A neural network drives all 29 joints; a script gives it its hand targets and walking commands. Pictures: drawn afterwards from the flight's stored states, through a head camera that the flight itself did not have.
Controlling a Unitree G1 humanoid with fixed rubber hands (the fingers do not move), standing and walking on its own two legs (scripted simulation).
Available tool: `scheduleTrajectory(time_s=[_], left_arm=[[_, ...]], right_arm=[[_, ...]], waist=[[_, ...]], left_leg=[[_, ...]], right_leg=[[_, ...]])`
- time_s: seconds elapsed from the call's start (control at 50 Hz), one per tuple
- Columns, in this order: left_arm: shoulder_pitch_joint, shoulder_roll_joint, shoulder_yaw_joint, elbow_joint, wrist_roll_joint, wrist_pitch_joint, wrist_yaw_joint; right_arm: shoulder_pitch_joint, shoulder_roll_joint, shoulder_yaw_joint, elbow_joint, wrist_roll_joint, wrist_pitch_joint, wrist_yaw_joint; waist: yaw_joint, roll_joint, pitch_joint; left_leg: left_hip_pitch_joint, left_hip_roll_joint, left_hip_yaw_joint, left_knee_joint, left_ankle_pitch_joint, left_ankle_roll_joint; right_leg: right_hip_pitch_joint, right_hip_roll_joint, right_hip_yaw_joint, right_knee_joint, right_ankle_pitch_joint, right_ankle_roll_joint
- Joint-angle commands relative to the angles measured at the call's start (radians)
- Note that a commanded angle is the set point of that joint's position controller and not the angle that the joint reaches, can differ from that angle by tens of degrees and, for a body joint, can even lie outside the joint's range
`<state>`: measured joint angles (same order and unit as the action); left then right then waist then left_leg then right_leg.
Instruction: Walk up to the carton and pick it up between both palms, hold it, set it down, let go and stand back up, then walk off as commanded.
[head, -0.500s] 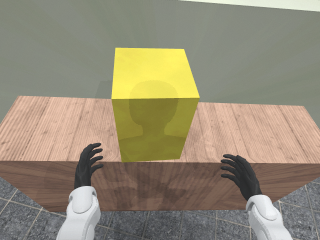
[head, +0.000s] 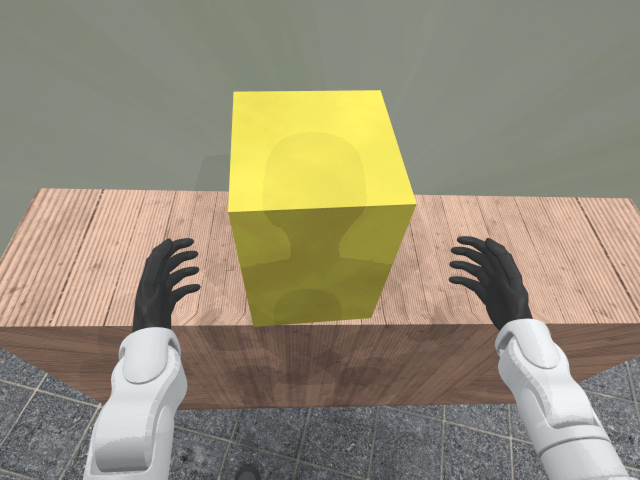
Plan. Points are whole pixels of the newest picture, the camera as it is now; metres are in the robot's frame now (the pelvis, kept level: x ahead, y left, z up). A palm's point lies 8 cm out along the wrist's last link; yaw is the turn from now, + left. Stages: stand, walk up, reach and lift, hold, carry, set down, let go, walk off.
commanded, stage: reach and lift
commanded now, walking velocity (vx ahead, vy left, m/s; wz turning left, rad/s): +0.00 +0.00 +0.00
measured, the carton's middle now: (311, 219) +0.46 +0.02 +0.01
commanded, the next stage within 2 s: none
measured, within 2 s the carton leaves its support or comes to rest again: neither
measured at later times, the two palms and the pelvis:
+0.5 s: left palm (166, 252) +0.33 +0.18 +0.11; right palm (507, 225) +0.37 -0.20 +0.13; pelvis -0.01 -0.01 +0.00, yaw +0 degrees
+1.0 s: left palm (173, 189) +0.39 +0.18 +0.14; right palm (507, 162) +0.42 -0.19 +0.17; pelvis -0.01 -0.01 +0.00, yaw +0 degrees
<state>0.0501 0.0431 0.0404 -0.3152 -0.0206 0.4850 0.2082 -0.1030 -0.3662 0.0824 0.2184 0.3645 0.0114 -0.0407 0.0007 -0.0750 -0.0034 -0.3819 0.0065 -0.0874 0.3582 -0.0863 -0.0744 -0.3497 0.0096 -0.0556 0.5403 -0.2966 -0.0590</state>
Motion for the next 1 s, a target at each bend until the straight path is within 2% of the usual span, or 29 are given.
scheduleTrajectory(time_s=[0.0, 0.02, 0.08, 0.1, 0.16, 0.2, 0.22, 0.24, 0.26, 0.28, 0.32, 0.42, 0.46, 0.52, 0.54, 0.58, 0.6, 0.62, 0.66, 0.68, 0.72, 0.76, 0.78, 0.82, 0.84, 0.86, 0.88, 0.92, 0.98], left_arm=[[-0.379, 0.008, 0.006, -0.205, -0.079, -0.007, 0.012], [-0.413, 0.014, 0.005, -0.192, -0.089, -0.001, 0.015], [-0.485, 0.019, 0.006, -0.171, -0.088, 0.041, 0.027], [-0.475, 0.018, 0.001, -0.196, -0.090, 0.057, 0.030], [-0.573, 0.041, 0.033, -0.132, -0.084, 0.105, 0.039], [-0.595, 0.033, 0.037, -0.111, -0.084, 0.138, 0.044], [-0.641, 0.047, 0.048, -0.102, -0.092, 0.146, 0.047], [-0.672, 0.056, 0.053, -0.084, -0.095, 0.158, 0.047], [-0.701, 0.049, 0.052, -0.065, -0.088, 0.168, 0.049], [-0.736, 0.060, 0.064, -0.055, -0.085, 0.173, 0.051], [-0.766, 0.063, 0.085, -0.054, -0.076, 0.188, 0.053], [-0.868, 0.076, 0.093, -0.014, -0.080, 0.209, 0.048], [-0.877, 0.087, 0.119, 0.008, -0.075, 0.212, 0.042], [-0.926, 0.104, 0.133, 0.034, -0.076, 0.211, 0.040], [-0.923, 0.106, 0.138, 0.048, -0.068, 0.211, 0.038], [-0.979, 0.121, 0.143, 0.054, -0.074, 0.204, 0.039], [-1.008, 0.134, 0.154, 0.076, -0.078, 0.200, 0.040], [-0.993, 0.135, 0.152, 0.068, -0.085, 0.199, 0.039], [-1.063, 0.150, 0.160, 0.137, -0.090, 0.195, 0.039], [-1.038, 0.152, 0.168, 0.122, -0.088, 0.196, 0.040], [-1.107, 0.158, 0.161, 0.161, -0.092, 0.187, 0.040], [-1.149, 0.177, 0.177, 0.209, -0.093, 0.179, 0.044], [-1.159, 0.178, 0.176, 0.218, -0.103, 0.177, 0.045], [-1.230, 0.195, 0.175, 0.243, -0.111, 0.158, 0.049], [-1.248, 0.194, 0.171, 0.291, -0.109, 0.156, 0.051], [-1.263, 0.200, 0.168, 0.272, -0.107, 0.151, 0.057], [-1.260, 0.195, 0.161, 0.293, -0.111, 0.152, 0.059], [-1.326, 0.219, 0.174, 0.376, -0.112, 0.144, 0.062], [-1.395, 0.232, 0.172, 0.425, -0.123, 0.124, 0.069]], right_arm=[[-0.391, -0.215, -0.050, -0.260, 0.061, 0.010, 0.004], [-0.424, -0.217, -0.056, -0.252, 0.063, 0.024, 0.006], [-0.497, -0.222, -0.072, -0.225, 0.064, 0.058, 0.009], [-0.499, -0.226, -0.063, -0.231, 0.071, 0.070, 0.007], [-0.591, -0.234, -0.071, -0.187, 0.069, 0.116, -0.002], [-0.614, -0.243, -0.076, -0.159, 0.068, 0.143, 0.000], [-0.662, -0.241, -0.068, -0.158, 0.076, 0.155, 0.000], [-0.692, -0.245, -0.068, -0.152, 0.075, 0.168, -0.001], [-0.707, -0.242, -0.073, -0.104, 0.069, 0.180, -0.001], [-0.745, -0.244, -0.067, -0.090, 0.072, 0.193, -0.003], [-0.763, -0.247, -0.056, -0.052, 0.074, 0.210, 0.002], [-0.871, -0.255, -0.049, 0.044, 0.077, 0.241, 0.004], [-0.907, -0.248, -0.022, 0.029, 0.085, 0.243, 0.000], [-0.978, -0.253, -0.004, 0.042, 0.100, 0.248, -0.002], [-0.981, -0.252, 0.006, 0.064, 0.103, 0.252, -0.002], [-1.034, -0.259, -0.005, 0.064, 0.092, 0.251, -0.005], [-1.065, -0.256, 0.003, 0.074, 0.097, 0.258, -0.005], [-1.057, -0.255, 0.007, 0.066, 0.100, 0.256, -0.007], [-1.132, -0.252, 0.019, 0.108, 0.100, 0.265, -0.008], [-1.113, -0.259, 0.024, 0.108, 0.106, 0.265, -0.006], [-1.174, -0.262, 0.012, 0.146, 0.102, 0.268, -0.005], [-1.224, -0.256, 0.034, 0.161, 0.110, 0.270, -0.004], [-1.233, -0.256, 0.036, 0.163, 0.109, 0.272, -0.003], [-1.283, -0.261, 0.030, 0.187, 0.110, 0.271, 0.001], [-1.290, -0.249, 0.036, 0.240, 0.109, 0.276, 0.004], [-1.302, -0.251, 0.047, 0.226, 0.120, 0.274, 0.006], [-1.305, -0.259, 0.044, 0.254, 0.119, 0.278, 0.009], [-1.361, -0.254, 0.053, 0.306, 0.121, 0.286, 0.011], [-1.426, -0.249, 0.060, 0.325, 0.124, 0.281, 0.014]], waist=[[0.043, -0.002, -0.396], [0.045, -0.004, -0.392], [0.059, 0.000, -0.404], [0.050, 0.001, -0.413], [0.073, -0.011, -0.394], [0.071, -0.003, -0.402], [0.088, -0.008, -0.411], [0.091, -0.011, -0.417], [0.081, 0.003, -0.413], [0.090, 0.011, -0.415], [0.098, 0.016, -0.430], [0.084, 0.052, -0.471], [0.098, 0.025, -0.505], [0.102, 0.017, -0.539], [0.113, 0.017, -0.532], [0.107, 0.014, -0.566], [0.115, 0.011, -0.563], [0.112, -0.006, -0.585], [0.121, -0.012, -0.575], [0.120, -0.015, -0.606], [0.114, 0.005, -0.621], [0.135, -0.004, -0.621], [0.136, -0.016, -0.625], [0.133, 0.000, -0.675], [0.136, 0.006, -0.645], [0.144, 0.015, -0.681], [0.136, 0.011, -0.678], [0.150, 0.005, -0.660], [0.158, 0.020, -0.705]], left_leg=[[0.467, 0.022, 0.063, -0.002, 0.161, 0.077], [0.456, 0.021, 0.065, -0.008, 0.126, 0.080], [0.441, 0.025, 0.064, -0.009, 0.095, 0.083], [0.447, 0.024, 0.061, -0.005, 0.108, 0.082], [0.393, 0.022, 0.069, -0.016, 0.043, 0.088], [0.391, 0.025, 0.066, -0.015, 0.035, 0.085], [0.386, 0.026, 0.071, -0.015, 0.031, 0.087], [0.373, 0.024, 0.074, -0.013, 0.025, 0.086], [0.370, 0.024, 0.075, -0.014, 0.018, 0.080], [0.357, 0.026, 0.080, -0.015, 0.010, 0.078], [0.370, 0.028, 0.081, -0.015, 0.027, 0.074], [0.362, 0.025, 0.085, -0.015, 0.034, 0.064], [0.336, 0.020, 0.083, -0.009, 0.048, 0.068], [0.306, 0.017, 0.087, -0.011, 0.059, 0.066], [0.294, 0.018, 0.082, -0.014, 0.060, 0.067], [0.285, 0.014, 0.084, -0.013, 0.047, 0.065], [0.263, 0.014, 0.085, -0.016, 0.035, 0.064], [0.261, 0.013, 0.080, -0.007, 0.060, 0.065], [0.232, 0.012, 0.090, -0.018, 0.029, 0.067], [0.237, 0.014, 0.083, -0.010, 0.061, 0.065], [0.223, 0.015, 0.085, -0.012, 0.034, 0.061], [0.200, 0.014, 0.088, -0.012, 0.025, 0.063], [0.200, 0.015, 0.088, -0.014, 0.026, 0.064], [0.178, 0.016, 0.084, -0.006, 0.017, 0.062], [0.177, 0.016, 0.086, -0.005, 0.003, 0.061], [0.183, 0.017, 0.086, 0.001, 0.025, 0.059], [0.185, 0.018, 0.083, 0.001, 0.022, 0.060], [0.153, 0.016, 0.089, 0.000, -0.002, 0.061], [0.131, 0.016, 0.089, 0.004, -0.007, 0.058]], right_leg=[[0.091, -0.019, 0.153, -0.239, 0.482, 0.113], [0.078, -0.017, 0.154, -0.244, 0.420, 0.108], [0.052, -0.014, 0.157, -0.243, 0.349, 0.102], [0.068, -0.012, 0.157, -0.238, 0.366, 0.102], [0.057, -0.017, 0.177, -0.241, 0.295, 0.105], [0.063, -0.015, 0.179, -0.240, 0.264, 0.101], [0.050, -0.018, 0.179, -0.241, 0.248, 0.104], [0.053, -0.021, 0.185, -0.236, 0.261, 0.107], [0.050, -0.022, 0.183, -0.235, 0.256, 0.107], [0.044, -0.024, 0.185, -0.234, 0.238, 0.105], [0.060, -0.022, 0.187, -0.230, 0.266, 0.109], [0.072, -0.019, 0.174, -0.211, 0.333, 0.110], [0.117, -0.025, 0.186, -0.198, 0.409, 0.121], [0.155, -0.029, 0.185, -0.179, 0.494, 0.131], [0.167, -0.033, 0.189, -0.179, 0.505, 0.134], [0.176, -0.033, 0.187, -0.171, 0.517, 0.140], [0.180, -0.039, 0.193, -0.171, 0.500, 0.142], [0.207, -0.039, 0.199, -0.165, 0.543, 0.146], [0.192, -0.040, 0.192, -0.163, 0.532, 0.149], [0.226, -0.042, 0.197, -0.154, 0.584, 0.151], [0.201, -0.041, 0.187, -0.156, 0.551, 0.150], [0.198, -0.043, 0.188, -0.153, 0.547, 0.155], [0.202, -0.042, 0.186, -0.153, 0.553, 0.155], [0.200, -0.046, 0.190, -0.151, 0.520, 0.151], [0.177, -0.040, 0.186, -0.156, 0.482, 0.148], [0.187, -0.037, 0.182, -0.153, 0.487, 0.144], [0.185, -0.034, 0.177, -0.152, 0.496, 0.143], [0.175, -0.035, 0.182, -0.156, 0.456, 0.140], [0.172, -0.034, 0.175, -0.151, 0.466, 0.139]])
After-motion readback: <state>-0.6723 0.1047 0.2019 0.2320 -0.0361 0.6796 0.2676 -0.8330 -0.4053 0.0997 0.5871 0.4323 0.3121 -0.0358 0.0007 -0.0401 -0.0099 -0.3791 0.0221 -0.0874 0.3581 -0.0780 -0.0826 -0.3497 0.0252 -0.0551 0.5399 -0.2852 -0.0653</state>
